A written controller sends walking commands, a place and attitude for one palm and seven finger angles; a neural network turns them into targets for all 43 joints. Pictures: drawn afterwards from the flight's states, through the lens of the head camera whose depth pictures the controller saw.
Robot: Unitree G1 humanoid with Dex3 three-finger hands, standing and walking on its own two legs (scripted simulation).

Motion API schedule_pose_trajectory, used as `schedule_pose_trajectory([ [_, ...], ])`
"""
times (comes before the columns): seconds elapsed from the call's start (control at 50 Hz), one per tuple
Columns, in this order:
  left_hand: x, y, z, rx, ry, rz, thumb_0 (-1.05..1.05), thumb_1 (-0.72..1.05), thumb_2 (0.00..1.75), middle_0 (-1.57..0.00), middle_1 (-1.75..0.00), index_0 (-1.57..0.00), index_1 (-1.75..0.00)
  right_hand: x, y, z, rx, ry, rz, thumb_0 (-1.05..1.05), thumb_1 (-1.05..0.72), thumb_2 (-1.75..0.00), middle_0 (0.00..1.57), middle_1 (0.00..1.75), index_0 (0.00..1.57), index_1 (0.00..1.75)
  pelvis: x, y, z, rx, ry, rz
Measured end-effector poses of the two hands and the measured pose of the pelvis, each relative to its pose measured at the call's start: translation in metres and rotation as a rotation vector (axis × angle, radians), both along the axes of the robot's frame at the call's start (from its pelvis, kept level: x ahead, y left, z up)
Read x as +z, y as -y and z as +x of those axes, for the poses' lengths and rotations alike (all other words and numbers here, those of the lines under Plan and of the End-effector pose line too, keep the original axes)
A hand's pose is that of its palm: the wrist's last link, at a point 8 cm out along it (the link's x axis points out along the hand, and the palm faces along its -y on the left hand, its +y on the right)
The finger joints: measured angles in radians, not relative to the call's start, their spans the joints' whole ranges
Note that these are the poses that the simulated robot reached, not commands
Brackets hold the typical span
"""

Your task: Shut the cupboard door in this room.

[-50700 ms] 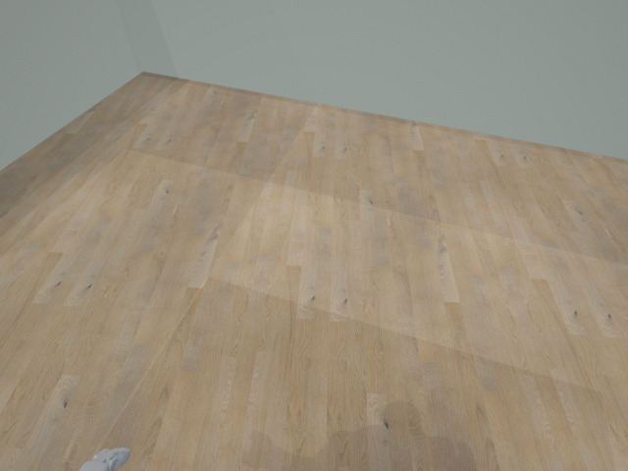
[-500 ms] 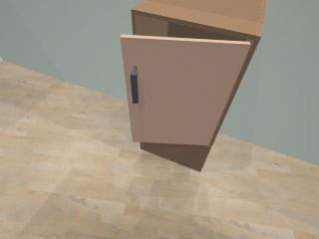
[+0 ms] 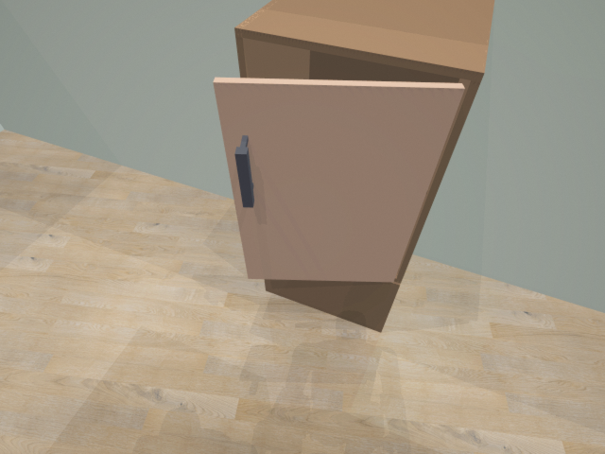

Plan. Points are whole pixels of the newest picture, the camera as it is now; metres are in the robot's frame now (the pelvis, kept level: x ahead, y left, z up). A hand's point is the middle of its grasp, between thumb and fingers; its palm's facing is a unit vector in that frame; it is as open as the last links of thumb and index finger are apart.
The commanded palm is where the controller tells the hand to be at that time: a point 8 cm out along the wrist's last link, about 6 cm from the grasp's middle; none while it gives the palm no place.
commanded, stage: shuffle to correct the standing spot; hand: left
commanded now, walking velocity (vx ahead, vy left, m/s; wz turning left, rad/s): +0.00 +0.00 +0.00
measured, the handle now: (246, 172) +0.60 +0.15 +0.01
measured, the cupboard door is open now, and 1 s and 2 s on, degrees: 21 21 21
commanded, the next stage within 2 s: come to a stop and stand still in 0.68 s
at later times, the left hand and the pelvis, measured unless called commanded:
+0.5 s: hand out of the picture +0.03 +0.15 -0.19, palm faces -0.02 -0.99 -0.12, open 7.3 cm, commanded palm none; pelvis +0.09 -0.01 -0.01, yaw -2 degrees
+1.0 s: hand (253, 411) +0.22 +0.10 -0.18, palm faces +0.09 -0.98 -0.20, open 7.1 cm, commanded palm none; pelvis +0.19 -0.08 +0.00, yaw +3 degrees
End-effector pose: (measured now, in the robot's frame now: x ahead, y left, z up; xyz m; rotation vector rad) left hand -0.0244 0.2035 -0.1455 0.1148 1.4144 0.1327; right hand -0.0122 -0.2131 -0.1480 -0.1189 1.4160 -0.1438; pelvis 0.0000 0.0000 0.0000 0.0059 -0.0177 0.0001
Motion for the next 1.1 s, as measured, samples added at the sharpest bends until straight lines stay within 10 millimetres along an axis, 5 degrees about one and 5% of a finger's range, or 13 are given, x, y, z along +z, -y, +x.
schedule_pose_trajectory([
  [0.26, -0.009, 0.011, 0.007, 0.020, -0.049, -0.028, 0.00, 0.91, 0.89, -0.20, -0.30, -0.20, -0.30, -0.004, 0.006, 0.017, -0.009, -0.024, -0.003, 0.01, -0.91, -0.90, 0.20, 0.30, 0.20, 0.30, -0.007, 0.008, 0.030, -0.006, -0.007, 0.001],
  [0.44, -0.021, 0.010, 0.025, 0.015, -0.149, -0.049, 0.00, 0.91, 0.89, -0.20, -0.30, -0.20, -0.30, -0.007, 0.006, 0.068, -0.030, 0.025, -0.036, 0.01, -0.91, -0.90, 0.20, 0.29, 0.20, 0.30, -0.018, 0.006, 0.076, -0.038, -0.015, 0.013],
  [0.5, -0.015, 0.007, 0.056, -0.021, -0.134, -0.035, 0.00, 0.91, 0.89, -0.20, -0.30, -0.20, -0.30, -0.004, 0.006, 0.073, -0.050, 0.040, -0.035, 0.01, -0.91, -0.90, 0.20, 0.29, 0.20, 0.30, -0.012, 0.007, 0.085, -0.040, -0.015, 0.007],
  [0.62, 0.002, -0.001, 0.150, -0.033, 0.048, 0.031, 0.02, 0.94, 0.89, -0.20, -0.30, -0.20, -0.30, 0.006, 0.011, 0.062, -0.044, -0.079, 0.006, 0.00, -0.90, -0.90, 0.20, 0.30, 0.20, 0.30, 0.000, 0.023, 0.106, -0.001, -0.022, -0.004],
  [0.74, 0.012, 0.012, 0.229, -0.051, 0.193, 0.084, 0.02, 0.94, 0.89, -0.20, -0.30, -0.20, -0.30, -0.005, 0.043, 0.075, -0.042, -0.160, 0.037, 0.01, -0.90, -0.90, 0.20, 0.30, 0.20, 0.30, -0.007, 0.055, 0.137, 0.015, -0.018, 0.007],
  [0.82, 0.004, 0.033, 0.251, -0.027, 0.241, 0.092, 0.01, 0.93, 0.89, -0.20, -0.30, -0.20, -0.30, -0.018, 0.075, 0.109, -0.019, -0.152, 0.026, 0.01, -0.90, -0.90, 0.20, 0.30, 0.20, 0.30, -0.018, 0.074, 0.157, 0.041, -0.002, 0.000],
  [0.92, 0.004, 0.056, 0.242, 0.029, 0.176, 0.066, 0.00, 0.95, 0.89, -0.20, -0.30, -0.20, -0.30, -0.004, 0.104, 0.187, 0.027, -0.021, -0.038, 0.01, -0.91, -0.90, 0.20, 0.29, 0.20, 0.30, -0.007, 0.083, 0.179, 0.052, -0.002, -0.005],
  [1.1, -0.016, 0.051, 0.225, 0.091, 0.071, 0.025, 0.00, 0.93, 0.89, -0.21, -0.30, -0.21, -0.30, 0.006, 0.095, 0.295, 0.113, 0.163, -0.083, 0.01, -0.91, -0.90, 0.19, 0.29, 0.19, 0.30, -0.012, 0.075, 0.200, 0.062, 0.000, -0.015],
])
